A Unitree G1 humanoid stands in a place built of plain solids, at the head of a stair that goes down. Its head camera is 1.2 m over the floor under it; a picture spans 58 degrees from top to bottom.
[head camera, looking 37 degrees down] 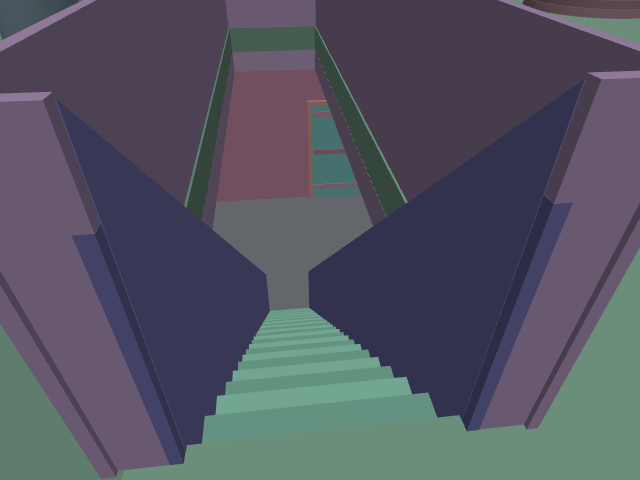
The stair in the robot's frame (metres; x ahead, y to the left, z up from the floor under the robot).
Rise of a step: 0.19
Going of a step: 0.21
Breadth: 0.88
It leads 7 degrees to the left of straight ahead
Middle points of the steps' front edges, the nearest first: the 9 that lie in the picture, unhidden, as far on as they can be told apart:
0.68 -0.02 0.00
0.88 0.00 -0.19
1.08 0.03 -0.38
1.29 0.05 -0.58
1.49 0.07 -0.77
1.69 0.10 -0.96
1.90 0.12 -1.16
2.10 0.14 -1.35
2.31 0.17 -1.54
